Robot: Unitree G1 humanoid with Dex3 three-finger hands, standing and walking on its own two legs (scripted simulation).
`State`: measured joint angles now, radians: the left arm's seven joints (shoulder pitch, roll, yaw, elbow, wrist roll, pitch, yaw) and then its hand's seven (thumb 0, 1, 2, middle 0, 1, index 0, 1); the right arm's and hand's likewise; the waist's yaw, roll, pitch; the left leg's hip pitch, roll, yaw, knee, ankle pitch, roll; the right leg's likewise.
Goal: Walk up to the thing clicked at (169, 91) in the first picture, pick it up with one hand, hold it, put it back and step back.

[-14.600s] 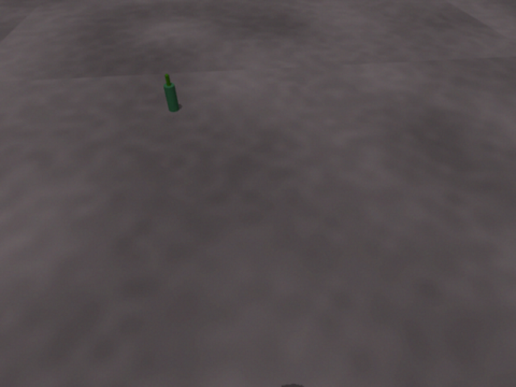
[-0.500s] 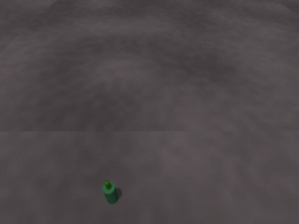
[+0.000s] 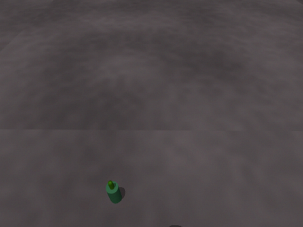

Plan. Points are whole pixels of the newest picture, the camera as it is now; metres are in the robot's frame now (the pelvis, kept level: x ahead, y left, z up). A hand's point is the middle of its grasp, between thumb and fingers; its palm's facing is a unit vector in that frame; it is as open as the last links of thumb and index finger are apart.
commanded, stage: stand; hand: left
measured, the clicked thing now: (113, 190) +0.45 +0.23 -0.65
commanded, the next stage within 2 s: go down in 1.12 s
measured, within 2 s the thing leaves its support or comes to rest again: neither
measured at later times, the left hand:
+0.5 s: hand out of the picture +0.09 +0.25 -0.16, palm faces -0.05 -0.94 -0.34, open 7.4 cm
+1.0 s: hand out of the picture +0.10 +0.25 -0.16, palm faces -0.04 -0.94 -0.35, open 7.4 cm
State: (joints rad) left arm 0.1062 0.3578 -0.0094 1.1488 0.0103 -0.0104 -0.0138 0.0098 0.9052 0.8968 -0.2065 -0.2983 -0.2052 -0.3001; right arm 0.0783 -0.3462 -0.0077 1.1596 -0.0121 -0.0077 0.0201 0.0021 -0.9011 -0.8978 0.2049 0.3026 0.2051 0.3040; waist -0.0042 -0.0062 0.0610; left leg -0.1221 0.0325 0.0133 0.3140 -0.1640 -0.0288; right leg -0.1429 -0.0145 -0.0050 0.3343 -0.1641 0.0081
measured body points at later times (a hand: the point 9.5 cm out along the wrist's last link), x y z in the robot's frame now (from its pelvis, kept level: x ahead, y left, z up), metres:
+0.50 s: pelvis +0.01 +0.00 +0.00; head +0.03 +0.00 +0.45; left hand +0.09 +0.30 -0.13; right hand +0.09 -0.31 -0.13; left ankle +0.00 +0.14 -0.75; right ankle +0.01 -0.12 -0.75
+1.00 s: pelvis +0.02 -0.01 +0.00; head +0.03 -0.01 +0.45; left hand +0.10 +0.30 -0.13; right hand +0.10 -0.31 -0.13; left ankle +0.00 +0.14 -0.75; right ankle +0.01 -0.12 -0.75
